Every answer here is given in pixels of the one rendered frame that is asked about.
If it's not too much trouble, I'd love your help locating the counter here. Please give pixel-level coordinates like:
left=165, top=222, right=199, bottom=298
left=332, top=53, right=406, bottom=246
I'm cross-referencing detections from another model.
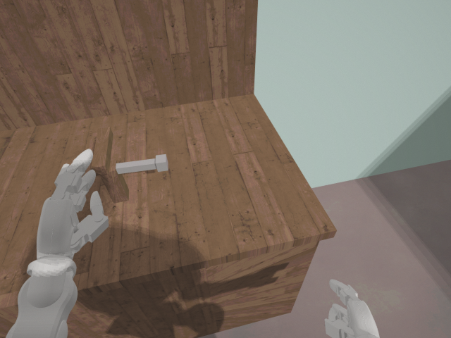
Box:
left=0, top=0, right=337, bottom=338

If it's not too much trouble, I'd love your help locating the right robot hand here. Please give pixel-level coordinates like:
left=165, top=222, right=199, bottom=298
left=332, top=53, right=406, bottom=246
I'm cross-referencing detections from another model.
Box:
left=325, top=279, right=380, bottom=338

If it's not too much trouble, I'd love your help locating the left robot hand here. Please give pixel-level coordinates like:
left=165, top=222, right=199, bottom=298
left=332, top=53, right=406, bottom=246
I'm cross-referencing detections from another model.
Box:
left=37, top=149, right=109, bottom=259

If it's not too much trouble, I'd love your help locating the robot left forearm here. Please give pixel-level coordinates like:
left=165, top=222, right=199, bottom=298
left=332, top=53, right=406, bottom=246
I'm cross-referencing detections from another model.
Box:
left=6, top=256, right=78, bottom=338

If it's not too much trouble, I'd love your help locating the tap lever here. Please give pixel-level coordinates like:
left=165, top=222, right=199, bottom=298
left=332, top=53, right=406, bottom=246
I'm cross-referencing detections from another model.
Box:
left=116, top=154, right=168, bottom=174

